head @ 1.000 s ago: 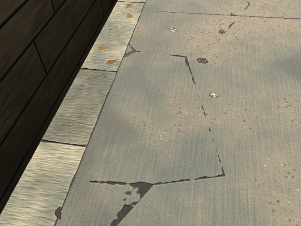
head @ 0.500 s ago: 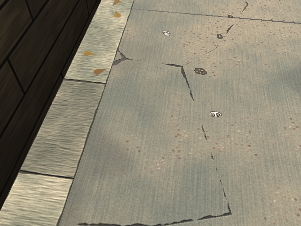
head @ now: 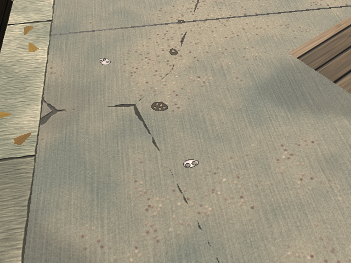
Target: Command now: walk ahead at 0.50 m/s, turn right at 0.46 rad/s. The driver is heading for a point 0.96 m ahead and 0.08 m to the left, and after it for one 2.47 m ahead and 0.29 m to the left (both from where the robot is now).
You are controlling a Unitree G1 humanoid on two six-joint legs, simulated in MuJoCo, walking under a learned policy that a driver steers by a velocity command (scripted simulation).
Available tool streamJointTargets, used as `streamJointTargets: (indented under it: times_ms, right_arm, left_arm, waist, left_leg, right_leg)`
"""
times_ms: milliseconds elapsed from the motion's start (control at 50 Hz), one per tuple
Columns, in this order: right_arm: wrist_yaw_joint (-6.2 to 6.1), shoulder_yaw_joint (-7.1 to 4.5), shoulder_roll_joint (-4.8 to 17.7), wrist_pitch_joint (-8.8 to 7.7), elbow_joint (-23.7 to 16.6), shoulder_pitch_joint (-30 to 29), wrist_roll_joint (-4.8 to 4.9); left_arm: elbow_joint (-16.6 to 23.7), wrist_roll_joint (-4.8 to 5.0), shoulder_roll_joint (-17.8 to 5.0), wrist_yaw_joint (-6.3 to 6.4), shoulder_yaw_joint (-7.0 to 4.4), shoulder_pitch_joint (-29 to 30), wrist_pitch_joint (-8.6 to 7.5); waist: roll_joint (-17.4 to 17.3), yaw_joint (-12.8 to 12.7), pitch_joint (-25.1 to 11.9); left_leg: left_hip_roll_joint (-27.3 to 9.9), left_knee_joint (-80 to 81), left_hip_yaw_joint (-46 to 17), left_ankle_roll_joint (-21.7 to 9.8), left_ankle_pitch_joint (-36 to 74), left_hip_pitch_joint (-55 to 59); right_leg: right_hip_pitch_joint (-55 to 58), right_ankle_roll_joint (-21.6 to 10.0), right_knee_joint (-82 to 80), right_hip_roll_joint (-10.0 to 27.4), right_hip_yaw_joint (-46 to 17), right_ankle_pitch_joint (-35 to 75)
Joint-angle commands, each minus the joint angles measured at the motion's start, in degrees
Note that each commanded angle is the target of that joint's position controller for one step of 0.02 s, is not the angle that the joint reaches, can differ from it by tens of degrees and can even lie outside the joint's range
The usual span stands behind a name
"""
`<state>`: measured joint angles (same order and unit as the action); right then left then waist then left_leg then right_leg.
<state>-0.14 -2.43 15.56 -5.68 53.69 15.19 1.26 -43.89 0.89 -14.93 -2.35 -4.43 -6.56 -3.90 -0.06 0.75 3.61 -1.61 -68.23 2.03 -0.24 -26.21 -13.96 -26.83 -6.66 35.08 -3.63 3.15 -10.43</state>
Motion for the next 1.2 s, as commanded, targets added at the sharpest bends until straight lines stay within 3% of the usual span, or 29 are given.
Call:
streamJointTargets:
  times_ms: [20, 40, 60, 100, 140, 220, 320, 380, 400, 420, 440, 460, 480, 500, 520, 540, 560, 600, 680, 780, 840, 860, 880, 900, 920, 960, 1020, 1120, 1200]
  right_arm:
    - [0.32, -1.29, 7.2, -3.84, -6.6, -4.3, 0.39]
    - [0.23, -1.83, 7.7, -2.87, -6.0, -2.8, -0.15]
    - [0.31, -1.97, 7.3, -1.82, -5.9, -1.8, -0.50]
    - [0.15, -1.72, 5.3, -0.46, -6.3, -1.9, -1.33]
    - [-0.13, -1.36, 4.3, 0.04, -7.8, -5.8, -1.83]
    - [0.39, -0.75, 3.1, -0.41, -9.5, -13.5, -1.39]
    - [1.59, -0.76, 4.5, -1.12, -12.0, -19.8, -0.67]
    - [2.37, -1.25, 6.1, -1.74, -12.1, -17.4, -0.64]
    - [2.34, -1.82, 7.2, -1.85, -11.1, -13.7, -0.66]
    - [2.08, -2.92, 9.1, -1.87, -8.8, -6.0, -0.84]
    - [1.72, -3.83, 12.2, -1.78, -6.9, 4.2, -1.56]
    - [1.75, -5.12, 16.5, -1.22, -5.2, 10.1, -1.87]
    - [2.01, -3.66, 11.5, -0.96, -5.2, 9.8, -0.93]
    - [1.83, -2.82, 9.1, -0.81, -6.2, 4.6, -0.80]
    - [1.74, -2.27, 7.8, -0.56, -7.5, -0.6, -1.31]
    - [1.98, -1.67, 6.0, -0.46, -7.7, -3.6, -1.58]
    - [2.08, -1.26, 5.1, -0.61, -7.5, -4.5, -2.03]
    - [2.06, -0.94, 4.5, -0.83, -6.4, -5.3, -2.33]
    - [0.73, -1.51, 7.1, 0.12, -5.0, -6.7, -2.02]
    - [0.35, -1.33, 7.5, 1.90, -2.2, -3.9, -1.58]
    - [0.12, -0.90, 6.7, 2.76, -1.5, -5.2, -0.65]
    - [0.09, -0.50, 5.4, 2.71, -1.0, -3.1, -0.80]
    - [0.10, -0.08, 4.1, 2.28, -0.9, -0.3, -2.20]
    - [0.17, 0.40, 1.7, 2.05, 0.6, 6.0, -2.67]
    - [-0.09, 0.63, 2.1, 2.42, 0.7, 3.8, -2.40]
    - [-0.66, 0.17, 4.5, 4.15, 0.6, -0.2, -1.76]
    - [-1.03, -0.02, 5.4, 5.65, 1.0, -0.9, -1.81]
    - [-1.21, -0.01, 4.9, 5.74, 2.5, -1.5, -1.36]
    - [-1.66, -0.74, 6.4, 6.38, 0.0, -4.9, -0.58]
  left_arm:
    - [1.8, -0.38, -6.3, 0.83, -1.76, -8.2, -0.82]
    - [2.7, -0.99, -4.7, 0.96, -1.10, -5.5, -0.99]
    - [2.9, -1.24, -4.6, 0.99, -0.91, -4.8, -1.06]
    - [2.1, -0.75, -6.2, 1.30, -1.13, -5.9, -1.48]
    - [1.2, -0.62, -7.8, 2.03, -1.50, -7.9, -1.64]
    - [-0.1, -0.23, -8.3, 2.60, -1.43, -10.9, -1.34]
    - [-2.9, 0.00, -8.6, 2.56, -1.47, -15.2, -0.94]
    - [-3.5, -0.10, -9.6, 3.17, -1.81, -15.0, -0.03]
    - [-3.2, -0.16, -10.0, 3.26, -1.86, -13.8, 0.25]
    - [-2.9, -0.35, -9.3, 3.25, -1.45, -12.8, 0.51]
    - [-1.8, -1.07, -7.3, 3.24, -0.42, -12.7, 0.57]
    - [-1.6, -0.43, -1.8, 2.72, 1.11, -21.1, -0.58]
    - [-2.4, 0.13, -5.0, 2.60, 0.79, -19.4, -1.50]
    - [-1.2, 1.14, -8.7, 2.49, -0.19, -14.5, -1.93]
    - [-0.5, 0.74, -8.7, 2.77, -0.11, -11.4, -1.94]
    - [-0.3, -0.35, -8.4, 3.14, -0.43, -9.7, -1.61]
    - [-0.3, -0.72, -7.7, 3.37, -0.68, -10.8, -0.94]
    - [-1.0, -0.64, -4.7, 3.69, -0.09, -13.4, 0.34]
    - [-0.3, -1.05, -2.5, 4.06, 0.93, -10.2, 1.24]
    - [0.5, -0.82, -4.0, 3.79, 0.61, -3.8, 1.73]
    - [0.2, -1.43, -4.4, 3.60, 0.19, -4.0, 1.46]
    - [-0.1, -1.91, -6.1, 3.76, -0.28, -4.7, 1.28]
    - [0.0, -2.23, -9.2, 4.14, -0.90, -5.3, 1.29]
    - [-0.4, -2.10, -8.8, 4.31, -0.68, -4.1, 1.87]
    - [-0.3, -1.62, -5.0, 3.93, 0.02, -3.1, 2.35]
    - [-0.2, -1.35, -4.0, 3.15, 0.24, -0.1, 2.68]
    - [-1.4, -1.29, -5.1, 2.86, -0.08, -0.2, 2.06]
    - [-3.6, -1.15, -4.9, 3.34, -0.11, 0.2, 1.98]
    - [-4.1, -1.05, -8.5, 5.22, -1.71, -0.6, 3.16]
  waist:
    - [-1.4, -3.2, -10.3]
    - [-0.8, -1.1, -8.8]
    - [-0.4, 0.1, -8.0]
    - [0.1, 0.9, -6.2]
    - [1.1, -0.1, -4.3]
    - [2.9, -3.6, -3.0]
    - [4.2, -5.7, -0.6]
    - [5.6, -3.4, -1.7]
    - [6.3, -1.1, -4.0]
    - [5.4, 2.8, -8.9]
    - [1.6, 6.7, -17.2]
    - [-14.0, 4.0, -25.0]
    - [-13.8, 5.6, -24.9]
    - [-9.1, 5.1, -15.5]
    - [-3.8, 3.1, -11.0]
    - [-1.1, 1.4, -7.7]
    - [-2.6, -0.6, -7.4]
    - [-4.7, -2.5, -7.9]
    - [-5.2, -2.7, -9.6]
    - [-5.0, 0.2, -8.8]
    - [-4.4, -1.6, -7.5]
    - [-2.3, -1.5, -7.8]
    - [2.2, 0.6, -10.1]
    - [8.5, 4.2, -12.6]
    - [8.7, 2.4, -12.6]
    - [5.8, 1.5, -9.0]
    - [4.2, 1.1, -7.6]
    - [1.8, 0.6, -9.1]
    - [2.1, -0.6, -9.5]
  left_leg:
    - [-4.5, -4.3, -6.8, -1.8, 5.7, -28.9]
    - [-6.1, -1.4, -7.0, -1.3, 7.1, -24.1]
    - [-6.7, 0.8, -6.7, -0.7, 7.8, -21.3]
    - [-6.9, 6.0, -5.2, 1.1, 10.0, -20.2]
    - [-6.7, 13.2, -4.3, 2.5, 16.4, -22.1]
    - [-3.9, 30.8, -2.4, 2.1, 32.8, -18.9]
    - [-2.3, 38.2, -3.1, -0.4, 31.5, -22.5]
    - [-1.2, 40.2, -2.6, -2.9, 24.4, -20.0]
    - [0.5, 40.9, -1.0, -4.0, 22.8, -14.2]
    - [1.6, 41.4, 0.1, -5.7, 24.4, -3.2]
    - [-6.2, 39.0, -8.2, -9.3, 26.3, 13.5]
    - [-19.3, 42.9, -34.4, -18.8, 15.1, 35.4]
    - [-20.6, 49.9, -44.3, -18.9, 13.0, 36.2]
    - [-19.3, 49.6, -34.9, -16.3, 18.8, 28.4]
    - [-17.4, 49.3, -26.4, -14.8, 31.0, 19.3]
    - [-15.0, 49.8, -20.2, -14.0, 42.3, 11.8]
    - [-13.4, 50.5, -16.1, -13.3, 48.5, 7.5]
    - [-11.3, 52.1, -11.0, -13.5, 56.9, 2.8]
    - [-8.9, 52.9, -3.9, -12.6, 60.8, 1.1]
    - [-9.5, 52.0, -4.7, -11.5, 49.9, 4.6]
    - [-8.8, 47.7, -6.1, -9.2, 39.7, 4.2]
    - [-6.5, 45.3, -6.0, -6.7, 34.0, 3.2]
    - [-2.9, 41.7, -4.1, -4.1, 25.3, 0.0]
    - [0.1, 41.1, -2.2, -1.6, 11.7, -4.5]
    - [0.0, 41.4, -1.8, -0.5, 8.0, -3.6]
    - [0.0, 43.0, -1.6, -0.4, 10.1, -2.5]
    - [-0.6, 43.4, -2.3, -0.8, 14.6, -0.7]
    - [-1.2, 42.3, -2.9, -0.6, 20.2, 0.3]
    - [0.1, 36.4, -3.5, -1.0, 20.5, -4.3]
  right_leg:
    - [31.4, -12.0, -18.6, 17.6, -28.2, 10.3]
    - [25.0, -11.2, -19.9, 16.1, -24.2, 14.6]
    - [21.1, -11.0, -21.3, 15.3, -22.5, 16.1]
    - [16.3, -11.1, -23.4, 14.4, -18.4, 20.3]
    - [14.9, -10.4, -24.9, 13.1, -15.0, 21.8]
    - [14.9, -6.3, -24.9, 9.7, -9.7, 16.0]
    - [24.6, -5.7, -21.9, 14.5, -13.3, 12.7]
    - [30.2, -4.0, -17.6, 16.8, -14.5, 21.5]
    - [30.4, -3.1, -13.5, 15.9, -13.5, 30.7]
    - [28.4, -1.8, -4.8, 13.0, -11.3, 37.3]
    - [18.9, 0.1, 10.3, 9.6, -8.8, 27.2]
    - [-4.7, 4.9, 32.6, -0.2, -5.8, -4.4]
    - [-12.3, 4.8, 39.2, -0.7, -12.4, -23.0]
    - [-16.0, 4.8, 42.1, 2.2, -12.1, -20.2]
    - [-13.8, 5.2, 40.2, 5.2, -9.6, -15.9]
    - [-11.3, 5.9, 36.6, 6.9, -8.2, -14.1]
    - [-7.4, 6.1, 33.5, 8.5, -8.1, -13.0]
    - [-2.3, 7.4, 28.1, 8.7, -7.0, -10.9]
    - [2.1, 8.6, 12.0, 8.5, -5.2, -0.2]
    - [4.8, 8.1, 0.9, 7.2, -5.0, 6.0]
    - [10.3, 6.0, -9.1, 6.0, -4.1, 9.5]
    - [14.8, 4.7, -12.7, 7.5, -6.0, 18.8]
    - [21.3, 2.8, -9.8, 12.5, -10.5, 35.0]
    - [26.5, -2.1, -7.3, 16.5, -14.2, 37.8]
    - [24.6, -3.2, -7.7, 16.0, -14.7, 30.7]
    - [19.2, -0.2, -8.1, 11.6, -11.7, 18.9]
    - [17.5, 1.6, -6.9, 9.5, -9.6, 20.5]
    - [20.7, 1.1, -4.6, 9.1, -8.2, 26.4]
    - [23.2, -1.3, -4.8, 12.2, -9.2, 27.2]
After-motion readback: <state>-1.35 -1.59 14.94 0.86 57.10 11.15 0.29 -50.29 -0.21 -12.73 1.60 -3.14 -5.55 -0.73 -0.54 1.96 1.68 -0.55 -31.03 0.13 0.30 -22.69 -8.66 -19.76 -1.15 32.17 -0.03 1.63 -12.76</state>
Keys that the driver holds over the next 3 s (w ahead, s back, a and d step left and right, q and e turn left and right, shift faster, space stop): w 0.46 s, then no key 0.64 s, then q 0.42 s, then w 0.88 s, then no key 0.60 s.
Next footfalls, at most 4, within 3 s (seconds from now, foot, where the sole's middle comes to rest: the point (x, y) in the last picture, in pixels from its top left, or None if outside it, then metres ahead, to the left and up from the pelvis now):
0.44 left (146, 259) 0.45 0.14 -0.76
0.86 right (211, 231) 0.55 -0.11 -0.76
2.08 right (196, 193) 0.70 -0.05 -0.76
2.56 left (128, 140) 0.97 0.24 -0.76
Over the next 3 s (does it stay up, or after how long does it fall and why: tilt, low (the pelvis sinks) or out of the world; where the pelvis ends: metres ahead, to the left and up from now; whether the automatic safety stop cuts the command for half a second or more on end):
stays up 0.92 0.10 0.02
